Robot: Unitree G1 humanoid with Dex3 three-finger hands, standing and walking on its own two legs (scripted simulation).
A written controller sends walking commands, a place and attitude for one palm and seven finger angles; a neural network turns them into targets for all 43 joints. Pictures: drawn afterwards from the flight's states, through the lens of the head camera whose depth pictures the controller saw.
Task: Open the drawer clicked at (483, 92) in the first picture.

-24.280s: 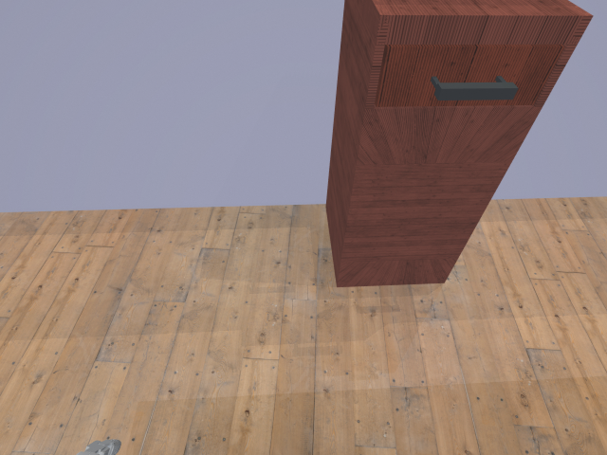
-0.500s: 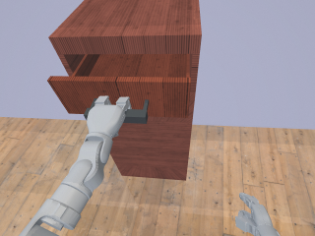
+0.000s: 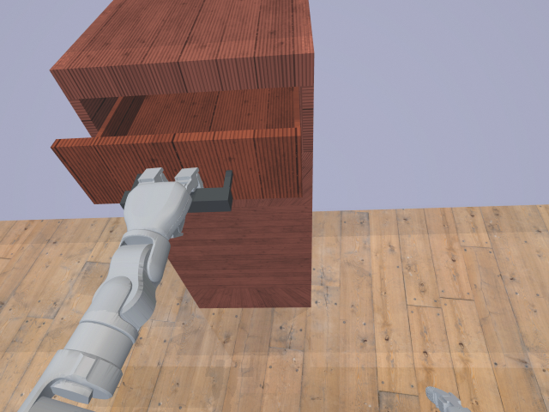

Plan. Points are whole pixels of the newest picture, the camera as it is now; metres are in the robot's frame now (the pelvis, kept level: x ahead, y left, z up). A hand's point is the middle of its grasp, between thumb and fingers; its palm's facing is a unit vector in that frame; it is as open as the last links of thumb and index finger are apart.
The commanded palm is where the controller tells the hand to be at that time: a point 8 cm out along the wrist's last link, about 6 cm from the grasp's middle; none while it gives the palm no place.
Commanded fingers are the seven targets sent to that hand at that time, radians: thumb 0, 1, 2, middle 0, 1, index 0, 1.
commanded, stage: pull the drawer open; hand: left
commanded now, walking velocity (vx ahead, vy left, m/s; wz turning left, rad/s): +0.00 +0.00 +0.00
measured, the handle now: (180, 189) +0.43 +0.18 +0.09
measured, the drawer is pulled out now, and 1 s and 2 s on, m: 0.13 0.22 0.30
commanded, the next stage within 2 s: none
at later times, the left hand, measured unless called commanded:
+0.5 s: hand (168, 245) +0.33 +0.18 +0.07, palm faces +0.02 -0.06 -1.00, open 6.0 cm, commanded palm +0.31 +0.19 +0.13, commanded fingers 0.00 0.90 0.90 -0.40 -1.35 -0.40 -1.35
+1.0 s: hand (161, 282) +0.28 +0.17 +0.07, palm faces +0.07 -0.15 -0.99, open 6.2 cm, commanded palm +0.25 +0.18 +0.13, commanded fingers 0.00 0.90 0.90 -0.40 -1.35 -0.40 -1.35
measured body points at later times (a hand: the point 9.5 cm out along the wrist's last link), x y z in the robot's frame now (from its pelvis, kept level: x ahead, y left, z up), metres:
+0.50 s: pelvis +0.00 +0.00 +0.00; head +0.01 -0.04 +0.45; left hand +0.33 +0.18 +0.13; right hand +0.24 -0.19 -0.09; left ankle -0.04 +0.12 -0.73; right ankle -0.01 -0.12 -0.73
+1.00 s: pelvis +0.01 +0.00 +0.00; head +0.03 -0.04 +0.45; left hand +0.27 +0.18 +0.13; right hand +0.19 -0.23 -0.12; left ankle -0.04 +0.12 -0.73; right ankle -0.01 -0.12 -0.73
